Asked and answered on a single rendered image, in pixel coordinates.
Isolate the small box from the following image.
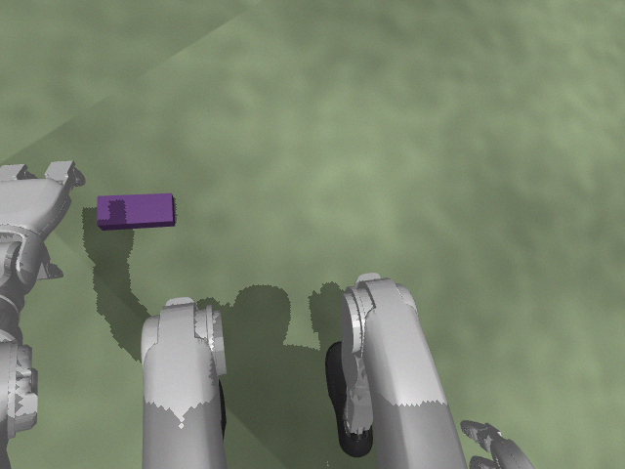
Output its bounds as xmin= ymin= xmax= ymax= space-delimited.
xmin=97 ymin=193 xmax=175 ymax=231

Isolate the right robot foot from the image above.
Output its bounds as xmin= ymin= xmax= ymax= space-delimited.
xmin=325 ymin=341 xmax=373 ymax=457

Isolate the left robot arm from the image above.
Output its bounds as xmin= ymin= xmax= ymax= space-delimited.
xmin=0 ymin=225 xmax=45 ymax=469

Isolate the left robot hand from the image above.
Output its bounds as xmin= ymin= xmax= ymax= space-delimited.
xmin=0 ymin=160 xmax=86 ymax=280

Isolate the right robot hand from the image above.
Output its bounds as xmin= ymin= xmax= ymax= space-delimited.
xmin=460 ymin=420 xmax=535 ymax=469

